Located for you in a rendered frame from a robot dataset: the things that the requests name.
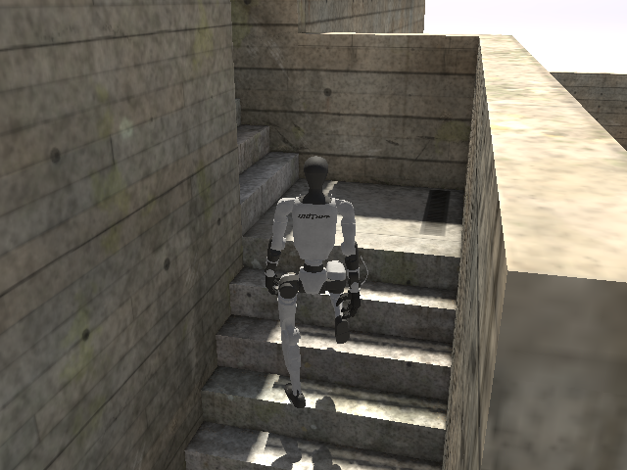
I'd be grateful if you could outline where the robot left hand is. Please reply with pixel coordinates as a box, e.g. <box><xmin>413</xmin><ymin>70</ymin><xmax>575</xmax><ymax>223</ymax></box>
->
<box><xmin>265</xmin><ymin>274</ymin><xmax>282</xmax><ymax>296</ymax></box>

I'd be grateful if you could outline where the robot right upper arm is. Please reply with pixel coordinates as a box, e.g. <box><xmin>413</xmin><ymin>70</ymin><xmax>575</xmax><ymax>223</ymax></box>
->
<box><xmin>336</xmin><ymin>199</ymin><xmax>356</xmax><ymax>256</ymax></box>

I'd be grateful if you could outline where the robot left upper arm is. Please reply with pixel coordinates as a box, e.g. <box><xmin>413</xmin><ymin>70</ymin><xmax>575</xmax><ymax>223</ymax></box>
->
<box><xmin>270</xmin><ymin>198</ymin><xmax>295</xmax><ymax>251</ymax></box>

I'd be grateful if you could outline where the robot torso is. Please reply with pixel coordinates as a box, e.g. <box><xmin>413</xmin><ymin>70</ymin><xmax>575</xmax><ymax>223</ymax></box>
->
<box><xmin>292</xmin><ymin>194</ymin><xmax>338</xmax><ymax>295</ymax></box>

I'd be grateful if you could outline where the left robot foot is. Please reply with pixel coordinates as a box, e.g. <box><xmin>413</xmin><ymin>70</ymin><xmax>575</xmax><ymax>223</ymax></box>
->
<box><xmin>284</xmin><ymin>383</ymin><xmax>306</xmax><ymax>408</ymax></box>

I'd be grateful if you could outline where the robot right hand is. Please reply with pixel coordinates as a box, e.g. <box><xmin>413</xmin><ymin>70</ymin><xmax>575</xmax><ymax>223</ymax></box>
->
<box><xmin>336</xmin><ymin>290</ymin><xmax>361</xmax><ymax>319</ymax></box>

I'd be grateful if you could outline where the robot left forearm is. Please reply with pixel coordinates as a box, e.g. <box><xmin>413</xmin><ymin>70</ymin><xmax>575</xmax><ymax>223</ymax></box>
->
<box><xmin>265</xmin><ymin>236</ymin><xmax>281</xmax><ymax>277</ymax></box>

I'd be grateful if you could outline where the robot right forearm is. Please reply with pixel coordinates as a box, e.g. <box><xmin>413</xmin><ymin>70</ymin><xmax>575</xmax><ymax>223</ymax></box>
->
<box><xmin>345</xmin><ymin>241</ymin><xmax>361</xmax><ymax>293</ymax></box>

